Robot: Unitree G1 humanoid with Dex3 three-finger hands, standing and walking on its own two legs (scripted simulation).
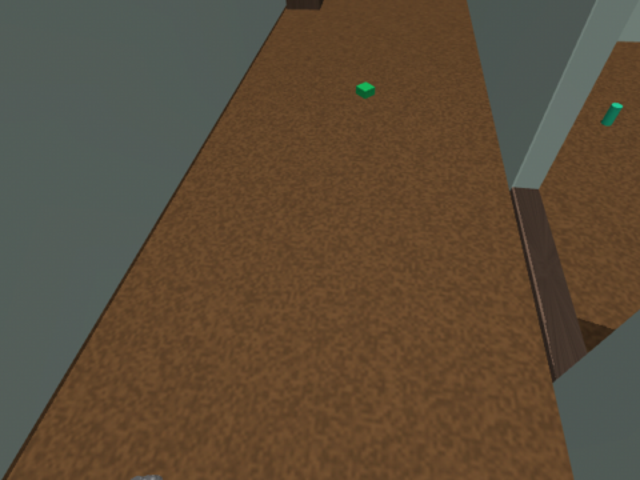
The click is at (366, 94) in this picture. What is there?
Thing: small box
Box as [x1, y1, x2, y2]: [356, 82, 374, 98]
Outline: 366,82 356,86 356,93 364,98 374,94 374,87
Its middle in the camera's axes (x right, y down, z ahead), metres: +0.26 -0.91 +2.39
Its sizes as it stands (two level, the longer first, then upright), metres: 0.088 0.081 0.050
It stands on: the floor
